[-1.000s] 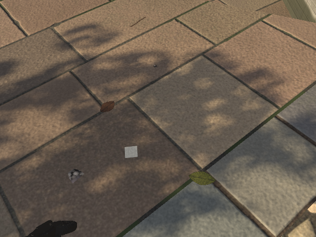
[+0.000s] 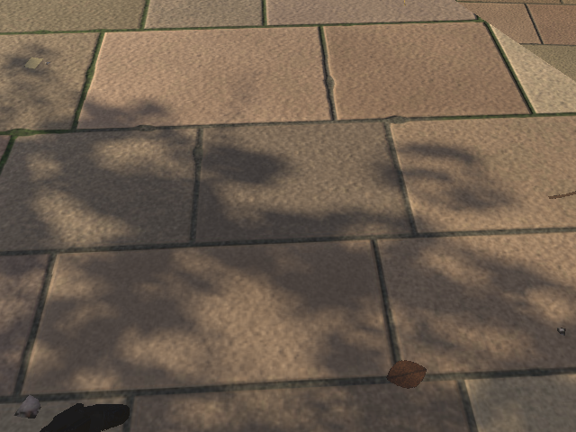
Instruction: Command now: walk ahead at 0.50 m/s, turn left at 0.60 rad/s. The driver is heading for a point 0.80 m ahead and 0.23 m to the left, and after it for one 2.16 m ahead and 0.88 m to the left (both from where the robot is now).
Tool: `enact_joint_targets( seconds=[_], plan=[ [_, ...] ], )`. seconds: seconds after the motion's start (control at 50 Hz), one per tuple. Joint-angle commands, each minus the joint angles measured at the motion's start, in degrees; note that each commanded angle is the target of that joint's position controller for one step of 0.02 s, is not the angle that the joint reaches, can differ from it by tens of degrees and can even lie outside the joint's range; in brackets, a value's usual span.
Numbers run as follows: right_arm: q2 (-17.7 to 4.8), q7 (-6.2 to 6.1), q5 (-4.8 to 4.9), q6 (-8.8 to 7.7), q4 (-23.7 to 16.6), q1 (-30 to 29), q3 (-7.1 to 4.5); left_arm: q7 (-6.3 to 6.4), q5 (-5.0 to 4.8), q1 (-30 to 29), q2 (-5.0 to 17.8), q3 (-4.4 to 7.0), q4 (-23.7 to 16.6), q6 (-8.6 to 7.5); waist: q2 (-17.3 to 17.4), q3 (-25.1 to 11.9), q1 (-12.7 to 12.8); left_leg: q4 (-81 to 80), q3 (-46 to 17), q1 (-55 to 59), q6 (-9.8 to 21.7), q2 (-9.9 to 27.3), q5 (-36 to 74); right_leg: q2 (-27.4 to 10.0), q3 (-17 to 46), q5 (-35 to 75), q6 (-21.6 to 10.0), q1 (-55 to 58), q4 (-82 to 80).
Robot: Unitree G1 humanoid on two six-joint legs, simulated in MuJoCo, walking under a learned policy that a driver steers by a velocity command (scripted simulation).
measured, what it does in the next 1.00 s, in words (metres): walks ahead, turning left: left foot, then right foot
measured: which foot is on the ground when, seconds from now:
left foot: up 0.00-0.42, down 0.44-0.96, up 0.98-1.00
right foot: down 0.00-0.44, up 0.46-0.92, down 0.94-1.00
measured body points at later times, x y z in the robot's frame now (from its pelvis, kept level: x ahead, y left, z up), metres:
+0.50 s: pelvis +0.26 +0.07 -0.01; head +0.30 +0.09 +0.44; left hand +0.21 +0.36 -0.14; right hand +0.55 -0.11 -0.08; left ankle +0.34 +0.17 -0.73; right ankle +0.11 -0.12 -0.67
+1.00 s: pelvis +0.56 +0.14 +0.00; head +0.58 +0.15 +0.45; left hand +0.60 +0.46 -0.08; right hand +0.74 -0.09 -0.12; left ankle +0.36 +0.17 -0.68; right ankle +0.69 +0.09 -0.73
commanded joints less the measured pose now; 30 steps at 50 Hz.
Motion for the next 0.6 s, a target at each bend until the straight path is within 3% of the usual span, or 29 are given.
enact_joint_targets(
  seconds=[0.02,0.04,0.08,0.14,0.22,0.3,0.36,0.4,0.42,0.44,0.46,0.48,0.5,0.52,0.54,0.56,0.58,0.6],
  plan=[
    [-8.8,-0.18,-0.17,-0.87,-6.0,-3.1,-1.54,0.61,-0.01,10.5,7.2,2.42,-0.9,0.83,-6.1,-5.3,7.5,17.6,2.3,-30.6,-1.6,6.8,5.7,-21.4,27.8,-14.1,-9.2,31.1,-14.3],
    [-8.0,0.03,-0.79,-0.88,-6.8,-5.3,-1.67,0.72,0.23,8.9,6.0,2.02,-0.4,1.09,-5.6,-1.9,6.7,15.0,2.6,-29.6,-1.8,8.3,8.4,-19.3,22.5,-7.7,-8.8,25.6,-15.6],
    [-5.6,0.70,-0.09,-0.39,-7.2,-4.6,-1.51,0.96,0.55,8.0,5.3,1.73,0.4,0.82,-8.1,-0.7,4.8,12.0,3.5,-25.6,-1.7,10.5,10.9,-16.8,15.2,-2.3,-8.2,20.1,-18.4],
    [-3.0,1.00,-0.23,0.31,-8.8,-6.8,-0.83,1.01,-0.08,8.3,7.0,2.36,1.9,0.25,-6.9,0.7,4.5,7.1,4.8,-27.4,-2.5,11.6,13.4,-17.4,9.2,3.3,-9.9,18.4,-21.5],
    [-2.4,1.93,-0.33,-0.16,-9.8,-10.6,-0.34,1.14,-0.07,8.3,9.0,2.86,2.9,0.61,-5.3,1.2,5.3,-3.9,6.4,-27.6,-2.7,11.7,24.7,-16.5,0.5,10.7,-9.4,20.3,-22.3],
    [-1.2,3.41,-0.36,-0.80,-12.0,-18.2,0.32,1.41,-0.64,11.4,10.7,3.10,4.5,1.55,-4.4,3.2,8.2,-14.9,10.6,-24.8,-1.5,10.2,31.0,-16.3,-5.7,13.1,-7.6,22.8,-21.8],
    [-2.1,4.31,-0.27,-0.68,-13.8,-20.9,0.00,1.44,-1.54,13.0,12.4,3.61,5.5,2.64,-4.8,4.0,7.9,-19.1,12.7,-24.0,0.6,8.8,26.6,-18.1,-8.0,20.7,-6.5,27.9,-18.9],
    [-4.3,4.42,-0.69,-0.29,-13.9,-18.1,-1.12,1.83,-2.11,12.8,14.3,4.20,5.3,3.39,-6.8,1.0,5.0,-19.8,15.8,-17.7,3.0,5.2,20.5,-18.2,-10.1,39.7,-5.3,30.3,-11.2],
    [-6.2,4.27,-0.77,-0.03,-12.8,-12.9,-2.23,2.05,-2.35,12.4,15.0,4.40,5.2,3.86,-7.1,-2.2,1.7,-20.7,17.1,-10.6,4.7,2.8,18.8,-17.7,-11.3,47.3,-4.6,29.8,-3.0],
    [-9.1,3.64,-0.56,0.30,-10.2,-3.2,-4.01,2.30,-2.40,11.8,14.1,3.99,4.9,4.08,-5.6,-7.0,-3.7,-24.0,16.9,3.5,6.9,0.7,22.3,-15.9,-12.8,46.0,-2.8,24.0,9.2],
    [-13.7,2.33,-0.15,1.04,-8.3,5.0,-5.62,2.35,-0.33,13.7,10.4,2.53,3.9,3.80,2.6,-12.3,-6.1,-24.5,3.6,21.2,10.4,8.8,22.5,-13.1,-12.9,21.5,-0.3,8.7,27.6],
    [-18.4,2.43,-0.01,0.17,-9.6,1.3,-5.58,1.46,1.05,17.9,3.7,0.21,0.4,2.24,15.0,-18.4,1.5,-32.3,-30.4,35.4,21.1,21.8,8.9,-1.0,-4.7,-26.4,2.3,-14.2,45.2],
    [-12.8,2.91,-0.26,-0.81,-10.7,2.6,-4.06,0.68,-0.99,10.9,9.5,1.22,-0.1,0.46,7.1,-20.7,-3.5,-38.3,-34.8,35.5,20.1,23.0,3.7,-2.6,5.3,-25.0,1.4,-19.8,49.2],
    [-10.6,3.07,-0.76,-1.67,-9.9,0.7,-3.22,0.32,-2.62,6.6,11.0,1.60,-1.8,-0.50,5.0,-12.2,-3.2,-39.3,-26.9,29.1,17.7,21.5,8.3,-4.7,4.7,-19.2,0.3,-23.1,47.0],
    [-9.5,3.03,-0.68,-2.08,-9.9,-2.5,-2.84,0.68,-1.82,6.3,10.0,1.26,-1.5,-0.97,0.0,-7.7,-0.5,-39.3,-20.5,20.9,16.0,18.9,14.9,-7.1,4.6,-14.4,0.2,-20.4,42.1],
    [-8.2,2.88,-1.01,-2.16,-10.3,-5.9,-2.43,1.04,-0.40,6.7,10.0,1.48,-1.0,-0.95,-0.8,-5.2,1.7,-39.7,-15.8,14.0,14.9,16.9,21.8,-8.5,4.6,-11.7,0.8,-16.8,37.4],
    [-7.2,2.61,-1.71,-2.24,-11.1,-7.9,-1.95,1.00,-0.06,8.0,10.2,1.71,-0.7,-0.36,0.4,-4.5,3.6,-40.9,-13.2,9.6,14.6,15.5,26.4,-9.5,5.1,-9.9,1.3,-13.2,35.5],
    [-7.1,2.40,-1.80,-2.35,-11.2,-8.7,-1.89,0.99,0.16,8.7,9.9,1.75,-0.6,0.27,1.0,-4.2,4.4,-41.9,-12.2,7.0,15.0,15.0,29.2,-9.4,4.8,-9.1,2.1,-11.5,33.6]
  ],
)
Keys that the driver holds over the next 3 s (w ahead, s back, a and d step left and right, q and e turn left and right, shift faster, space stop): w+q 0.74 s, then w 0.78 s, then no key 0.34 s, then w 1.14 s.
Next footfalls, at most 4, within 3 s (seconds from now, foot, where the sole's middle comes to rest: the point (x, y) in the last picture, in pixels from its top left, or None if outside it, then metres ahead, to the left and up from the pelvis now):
0.44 left None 0.37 0.18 -0.76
0.94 right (238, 334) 0.72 0.11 -0.76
1.44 left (98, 302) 0.84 0.48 -0.76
1.88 right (144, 221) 1.10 0.39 -0.76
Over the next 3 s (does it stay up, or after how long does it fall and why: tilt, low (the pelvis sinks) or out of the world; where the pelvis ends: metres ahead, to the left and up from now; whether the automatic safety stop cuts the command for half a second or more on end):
stays up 1.31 0.65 0.02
